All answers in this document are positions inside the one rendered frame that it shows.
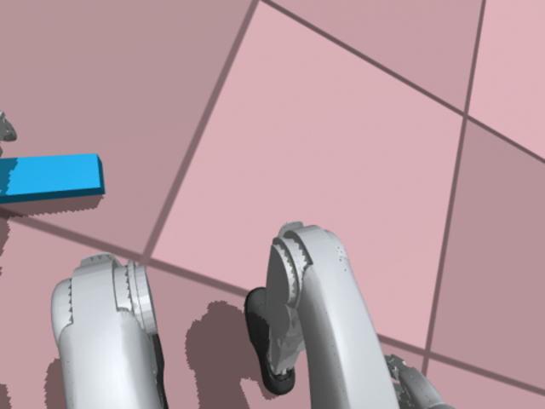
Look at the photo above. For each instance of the left robot foot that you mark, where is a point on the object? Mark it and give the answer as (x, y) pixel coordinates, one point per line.
(160, 376)

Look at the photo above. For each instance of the carton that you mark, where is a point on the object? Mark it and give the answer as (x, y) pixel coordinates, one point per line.
(50, 177)

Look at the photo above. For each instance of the left robot hand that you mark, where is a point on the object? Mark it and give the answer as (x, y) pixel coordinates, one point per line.
(7, 132)

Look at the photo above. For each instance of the right robot foot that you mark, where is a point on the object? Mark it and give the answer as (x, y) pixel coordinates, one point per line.
(258, 329)

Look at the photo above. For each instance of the right robot hand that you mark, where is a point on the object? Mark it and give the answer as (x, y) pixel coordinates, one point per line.
(414, 390)

